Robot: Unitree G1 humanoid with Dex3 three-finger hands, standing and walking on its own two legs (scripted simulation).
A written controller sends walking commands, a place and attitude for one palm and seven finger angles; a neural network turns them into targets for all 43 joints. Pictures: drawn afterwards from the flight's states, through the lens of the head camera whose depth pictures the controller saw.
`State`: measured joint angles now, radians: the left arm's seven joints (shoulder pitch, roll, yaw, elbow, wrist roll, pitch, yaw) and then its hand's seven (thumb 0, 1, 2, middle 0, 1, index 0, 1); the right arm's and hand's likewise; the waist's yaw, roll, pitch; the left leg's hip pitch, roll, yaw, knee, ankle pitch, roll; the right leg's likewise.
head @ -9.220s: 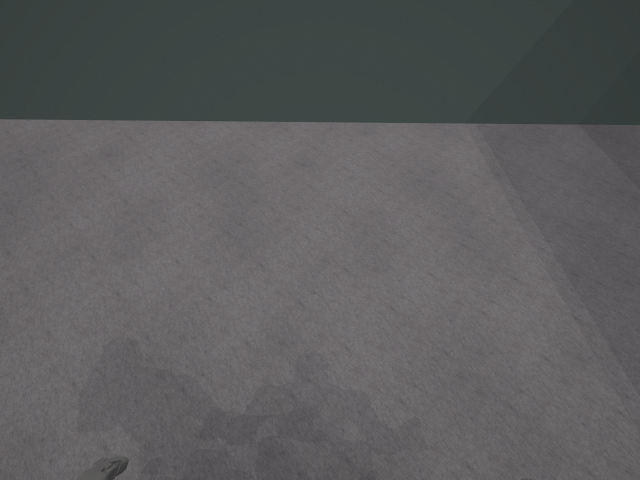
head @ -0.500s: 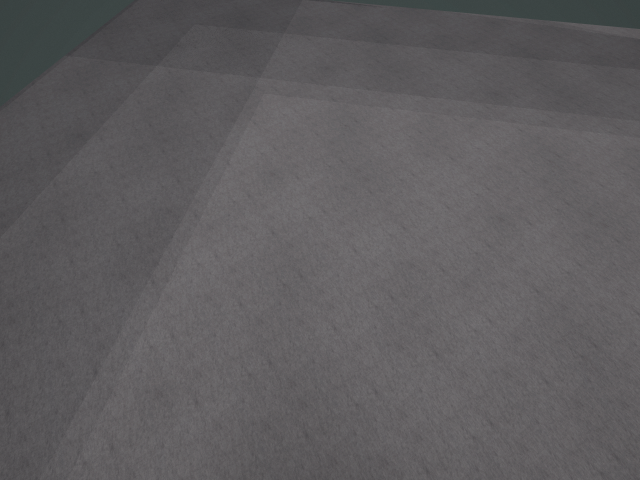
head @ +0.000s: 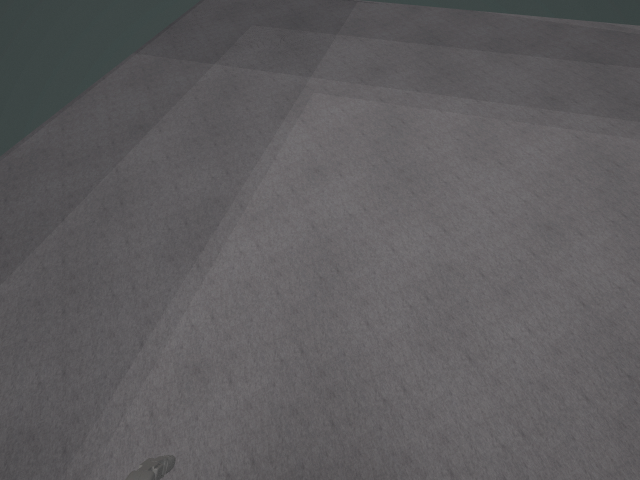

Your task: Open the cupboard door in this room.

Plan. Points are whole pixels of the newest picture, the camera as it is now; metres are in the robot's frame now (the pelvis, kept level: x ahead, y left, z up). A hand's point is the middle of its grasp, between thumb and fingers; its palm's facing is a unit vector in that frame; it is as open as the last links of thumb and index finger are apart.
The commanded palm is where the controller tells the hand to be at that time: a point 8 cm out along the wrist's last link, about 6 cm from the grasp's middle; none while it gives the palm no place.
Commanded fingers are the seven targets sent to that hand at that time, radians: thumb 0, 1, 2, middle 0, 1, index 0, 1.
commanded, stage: turn or walk to find it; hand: left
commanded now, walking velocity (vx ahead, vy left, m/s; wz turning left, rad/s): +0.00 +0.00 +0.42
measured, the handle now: out of the picture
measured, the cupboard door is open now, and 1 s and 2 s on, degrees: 0 0 0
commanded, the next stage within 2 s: stand and wait in 1.90 s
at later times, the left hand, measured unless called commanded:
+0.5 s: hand out of the picture -0.06 +0.21 -0.18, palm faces +0.30 -0.92 -0.24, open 7.4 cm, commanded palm none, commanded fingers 0.00 0.90 0.90 -0.20 -0.30 -0.20 -0.30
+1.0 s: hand out of the picture -0.03 +0.21 -0.15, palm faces +0.42 -0.86 -0.29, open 7.4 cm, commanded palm none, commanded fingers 0.00 0.90 0.90 -0.20 -0.30 -0.20 -0.30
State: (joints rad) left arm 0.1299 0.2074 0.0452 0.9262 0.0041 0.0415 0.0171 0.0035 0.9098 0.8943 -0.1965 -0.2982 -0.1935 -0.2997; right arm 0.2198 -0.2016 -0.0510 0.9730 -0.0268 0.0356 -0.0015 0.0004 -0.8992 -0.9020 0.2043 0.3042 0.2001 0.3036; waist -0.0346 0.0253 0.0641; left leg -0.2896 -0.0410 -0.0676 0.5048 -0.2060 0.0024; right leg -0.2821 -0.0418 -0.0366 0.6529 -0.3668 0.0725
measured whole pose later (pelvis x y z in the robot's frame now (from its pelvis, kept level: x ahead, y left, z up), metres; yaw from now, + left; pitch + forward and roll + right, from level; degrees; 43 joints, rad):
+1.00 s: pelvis -0.06 -0.02 -0.01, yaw +25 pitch -1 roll +1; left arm 0.13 0.20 0.04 0.91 0.01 0.02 0.02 0.00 0.91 0.89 -0.20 -0.30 -0.19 -0.30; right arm 0.22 -0.21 -0.06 0.97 -0.02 0.04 0.00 0.00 -0.90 -0.90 0.20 0.30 0.20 0.30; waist -0.03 0.04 0.06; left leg -0.31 -0.04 -0.09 0.59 -0.29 -0.02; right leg -0.26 -0.04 -0.06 0.58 -0.32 0.03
